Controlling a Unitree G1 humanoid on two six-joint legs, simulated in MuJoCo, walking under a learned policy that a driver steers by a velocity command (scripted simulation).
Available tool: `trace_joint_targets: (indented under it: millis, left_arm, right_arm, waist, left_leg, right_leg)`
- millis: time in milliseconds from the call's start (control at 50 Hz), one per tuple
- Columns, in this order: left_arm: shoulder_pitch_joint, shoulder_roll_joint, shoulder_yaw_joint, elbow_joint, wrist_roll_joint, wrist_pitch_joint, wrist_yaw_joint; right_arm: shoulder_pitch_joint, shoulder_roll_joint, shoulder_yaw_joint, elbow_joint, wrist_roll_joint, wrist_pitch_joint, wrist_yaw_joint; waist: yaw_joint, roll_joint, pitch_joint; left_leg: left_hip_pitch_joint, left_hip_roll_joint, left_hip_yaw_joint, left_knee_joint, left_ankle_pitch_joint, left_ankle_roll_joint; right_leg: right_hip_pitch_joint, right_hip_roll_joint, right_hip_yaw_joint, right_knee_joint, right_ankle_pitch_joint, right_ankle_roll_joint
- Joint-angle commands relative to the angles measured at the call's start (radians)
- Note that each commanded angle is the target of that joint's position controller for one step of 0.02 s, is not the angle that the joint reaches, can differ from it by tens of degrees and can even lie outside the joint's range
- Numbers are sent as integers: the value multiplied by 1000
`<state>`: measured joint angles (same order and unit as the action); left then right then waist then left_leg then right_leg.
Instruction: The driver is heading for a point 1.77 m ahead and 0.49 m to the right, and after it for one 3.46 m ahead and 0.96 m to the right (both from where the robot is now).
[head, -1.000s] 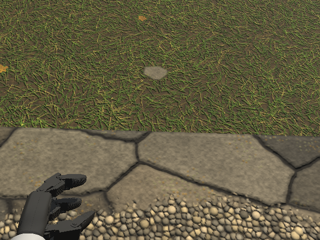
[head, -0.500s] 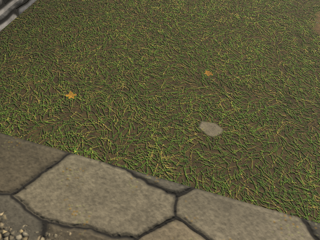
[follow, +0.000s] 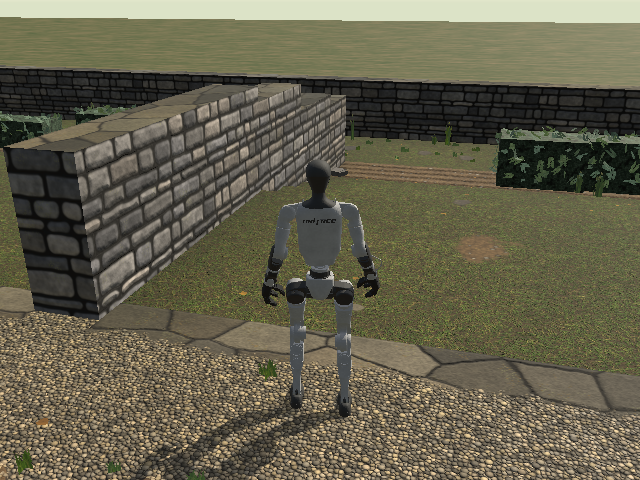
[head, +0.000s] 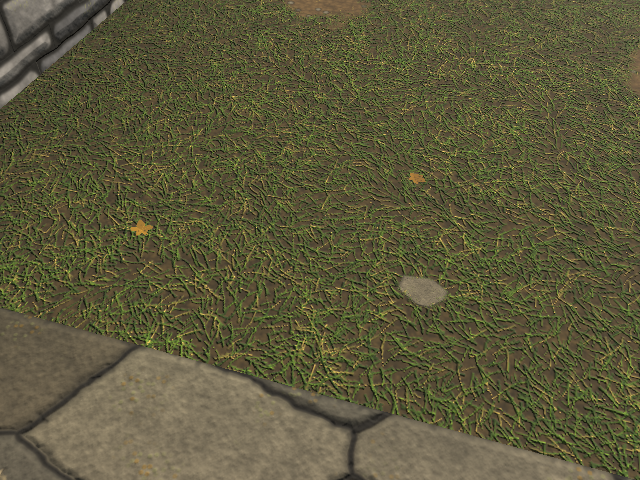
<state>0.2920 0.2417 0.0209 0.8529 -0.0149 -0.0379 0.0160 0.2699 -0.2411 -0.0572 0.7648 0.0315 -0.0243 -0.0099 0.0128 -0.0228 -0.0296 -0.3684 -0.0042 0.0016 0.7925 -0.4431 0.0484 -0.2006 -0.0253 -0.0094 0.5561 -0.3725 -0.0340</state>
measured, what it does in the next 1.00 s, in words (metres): walks ahead, turning right: left foot, then right foot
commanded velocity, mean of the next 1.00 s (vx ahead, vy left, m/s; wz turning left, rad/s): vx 0.87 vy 0.00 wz -0.29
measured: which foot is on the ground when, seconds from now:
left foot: up 0.00-0.14, down 0.16-0.60, up 0.62-1.00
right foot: down 0.00-0.14, up 0.16-0.58, down 0.60-1.00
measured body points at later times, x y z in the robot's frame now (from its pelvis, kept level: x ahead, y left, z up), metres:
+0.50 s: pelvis +0.25 +0.05 +0.00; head +0.27 +0.06 +0.45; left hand +0.50 +0.26 -0.08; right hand +0.15 -0.20 -0.13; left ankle +0.07 +0.15 -0.73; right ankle +0.44 -0.08 -0.68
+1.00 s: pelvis +0.70 -0.02 +0.00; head +0.74 -0.03 +0.45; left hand +0.70 +0.26 -0.13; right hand +0.92 -0.29 -0.05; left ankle +0.96 +0.07 -0.69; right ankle +0.51 -0.05 -0.73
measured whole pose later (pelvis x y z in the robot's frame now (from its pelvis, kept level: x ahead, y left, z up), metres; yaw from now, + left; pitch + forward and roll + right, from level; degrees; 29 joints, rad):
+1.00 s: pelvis +0.70 -0.02 +0.00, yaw -20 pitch +3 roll +0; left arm 0.52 0.27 0.08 0.90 -0.01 -0.08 -0.01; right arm -0.08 -0.25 0.03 0.62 -0.04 -0.08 0.04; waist 0.15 0.00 0.03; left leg -0.69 0.08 -0.05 0.56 0.08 -0.03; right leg 0.12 0.13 0.23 0.22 -0.36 -0.13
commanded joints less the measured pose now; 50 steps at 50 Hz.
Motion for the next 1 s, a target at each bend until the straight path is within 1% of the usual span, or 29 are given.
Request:
trace_joint_targets:
  millis: [20, 80, 100, 120, 140, 160, 180, 200, 220, 240, 280, 300, 380, 500, 560, 580, 600, 620, 640, 660, 680, 700, 720, 740, 780, 840, 880, 940, 1000]
  left_arm:
    - [0, 188, 54, -61, -10, -43, 2]
    - [-57, 202, 60, -75, -26, -38, -13]
    - [-53, 221, 77, -49, 53, -21, -32]
    - [-57, 211, 81, -44, 60, -14, -36]
    - [-71, 169, 70, -48, 61, -17, -38]
    - [-165, 80, 43, -90, 72, -24, -41]
    - [-215, 4, 27, -161, 52, -35, -38]
    - [-198, 36, 29, -181, 40, -38, -44]
    - [-205, 88, 39, -172, 47, -37, -53]
    - [-163, 110, 44, -149, 60, -36, -64]
    - [-128, 114, 46, -121, 74, -16, -83]
    - [-150, 99, 42, -130, 67, -6, -90]
    - [-306, 81, 29, -184, 56, 5, -91]
    - [-453, 69, 14, -241, 44, 0, -94]
    - [-356, 95, 24, -218, 48, 3, -70]
    - [-222, 121, 37, -181, 46, 1, -63]
    - [8, 151, 56, -107, 43, -2, -53]
    - [204, 215, 83, -54, 53, -4, -39]
    - [208, 317, 112, -37, 67, -1, -36]
    - [156, 287, 111, -38, 39, 2, -46]
    - [92, 256, 108, -34, 43, -3, -46]
    - [74, 213, 101, -27, 38, -9, -43]
    - [47, 187, 94, -19, 35, -13, -38]
    - [34, 156, 82, -11, 34, -17, -32]
    - [41, 135, 73, -8, 19, -33, -29]
    - [88, 158, 76, -15, 16, -52, -29]
    - [114, 173, 86, -21, 19, -56, -32]
    - [173, 205, 99, -16, 5, -58, -33]
    - [171, 228, 105, -18, 3, -49, -17]
  right_arm:
    - [-179, -80, -17, -136, 8, -71, 15]
    - [-102, -64, -14, -92, -4, -85, 30]
    - [-30, -61, -15, -74, -82, -52, 55]
    - [75, -65, -24, -32, -82, -38, 56]
    - [232, -98, -39, 15, -75, -38, 46]
    - [438, -190, -61, 50, -93, -47, 32]
    - [422, -253, -54, 24, -99, -58, 22]
    - [284, -256, -56, -5, -93, -50, 13]
    - [194, -208, -45, -23, -77, -55, 16]
    - [157, -178, -35, -23, -64, -62, 22]
    - [136, -127, -15, -14, -60, -75, 19]
    - [165, -115, -10, 7, -58, -81, 18]
    - [246, -113, -12, 55, -45, -88, 22]
    - [272, -132, -11, 112, -40, -98, 15]
    - [268, -182, -19, 147, -58, -88, 6]
    - [263, -206, -25, 155, -73, -75, -5]
    - [234, -222, -32, 152, -79, -59, -14]
    - [215, -203, -27, 130, -82, -58, -19]
    - [262, -51, 9, 74, -51, -75, 17]
    - [183, -107, 0, 52, -56, -102, 20]
    - [63, -127, 0, 9, -51, -115, 18]
    - [24, -126, 10, -2, -59, -127, 17]
    - [-2, -107, 15, -10, -75, -123, 18]
    - [8, -95, 21, -30, -89, -107, 22]
    - [-21, -85, 26, -49, -108, -73, 30]
    - [-224, -84, 42, -137, -98, -55, 38]
    - [-329, -74, 55, -170, -85, -60, 50]
    - [-390, -84, 57, -197, -66, -65, 55]
    - [-358, -122, 45, -202, -65, -66, 40]
  waist:
    - [33, -106, 158]
    - [-9, -129, 83]
    - [-43, -88, 62]
    - [-88, -58, 54]
    - [-163, 22, 13]
    - [-281, 267, -31]
    - [-233, 348, -5]
    - [-141, 218, 49]
    - [-94, 98, 84]
    - [-55, 64, 76]
    - [-32, 110, 81]
    - [-32, 125, 107]
    - [-56, 76, 161]
    - [-68, 84, 201]
    - [-12, 150, 90]
    - [53, 182, 8]
    - [161, 172, -103]
    - [228, 117, -209]
    - [114, -208, -270]
    - [107, -173, -287]
    - [87, -97, -115]
    - [62, 28, -55]
    - [23, 71, 7]
    - [-26, 39, 30]
    - [-51, 28, 74]
    - [-16, 30, 176]
    - [20, 11, 185]
    - [65, -13, 133]
    - [43, -21, 72]
  left_leg:
    - [-382, 105, -53, 99, -1, 35]
    - [-26, 41, 60, -139, 96, 9]
    - [131, -43, 156, -249, 146, -4]
    - [313, -81, 209, -273, 203, -14]
    - [530, -65, 163, -268, 148, -7]
    - [652, 176, -178, -424, -167, 27]
    - [579, 365, -715, -652, -484, 98]
    - [515, 432, -806, -678, -568, 174]
    - [448, 407, -692, -646, -459, 165]
    - [378, 339, -549, -648, -350, 142]
    - [294, 247, -382, -707, -203, 118]
    - [281, 232, -340, -729, -144, 125]
    - [326, 195, -190, -774, 95, 143]
    - [414, 220, -40, -839, 483, 134]
    - [544, 236, 82, -594, 1213, 94]
    - [558, 247, 111, -401, 1390, 78]
    - [484, 229, 146, -117, 1420, 57]
    - [228, 197, 137, 219, 1154, 49]
    - [-214, 9, 92, 601, 256, -2]
    - [-347, -34, -74, 699, 73, 19]
    - [-429, 28, -95, 698, 168, 32]
    - [-383, 73, -91, 617, 224, 33]
    - [-320, 104, -86, 544, 225, 24]
    - [-273, 114, -89, 494, 203, 2]
    - [-262, 134, -80, 416, 154, -40]
    - [-290, 139, -21, 176, 280, -97]
    - [-206, 104, 1, -22, 450, -109]
    - [-109, 55, 6, -166, 596, -90]
    - [5, 12, -9, -290, 516, -65]
  right_leg:
    - [102, -360, 502, -437, -363, -208]
    - [-34, -201, 214, -401, -151, -136]
    - [-92, -125, 121, -355, -202, -129]
    - [-200, -101, 84, -268, -229, -125]
    - [-337, -60, 40, -74, -150, -114]
    - [-520, 29, -53, 374, -109, -82]
    - [-725, 132, 96, 612, -181, -90]
    - [-823, 35, 170, 712, -52, -105]
    - [-809, -37, 129, 698, 65, -95]
    - [-720, -74, 100, 632, 113, -70]
    - [-618, -91, 54, 582, 176, -23]
    - [-629, -91, 39, 567, 214, -9]
    - [-685, -78, -15, 384, 326, 18]
    - [-494, -41, -94, 79, 408, -46]
    - [-300, 81, -181, 55, 257, -121]
    - [-169, 125, -181, 71, 191, -144]
    - [77, 158, -184, 34, 173, -167]
    - [384, 50, -18, 63, 16, -188]
    - [626, -214, 562, -96, -385, -317]
    - [606, -248, 898, -308, -418, -323]
    - [493, -222, 753, -317, -275, -301]
    - [344, -200, 638, -325, -132, -286]
    - [196, -148, 538, -345, -48, -261]
    - [97, -117, 489, -357, -13, -267]
    - [-19, -76, 439, -394, -12, -287]
    - [-156, -45, 397, -480, 70, -289]
    - [-183, 1, 354, -478, 200, -248]
    - [-67, -23, 367, -439, 468, -208]
    - [90, -37, 375, -300, 719, -157]
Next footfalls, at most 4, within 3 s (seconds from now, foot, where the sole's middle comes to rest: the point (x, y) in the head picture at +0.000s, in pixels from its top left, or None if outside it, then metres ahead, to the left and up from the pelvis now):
0.16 left None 0.11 0.15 -0.77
0.60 right None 0.55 -0.05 -0.77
1.06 left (320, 303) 1.01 0.03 -0.77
1.52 right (464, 246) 1.23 -0.38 -0.77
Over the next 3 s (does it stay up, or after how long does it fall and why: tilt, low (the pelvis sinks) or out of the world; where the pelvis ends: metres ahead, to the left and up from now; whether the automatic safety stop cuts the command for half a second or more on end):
stays up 1.84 -0.70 0.01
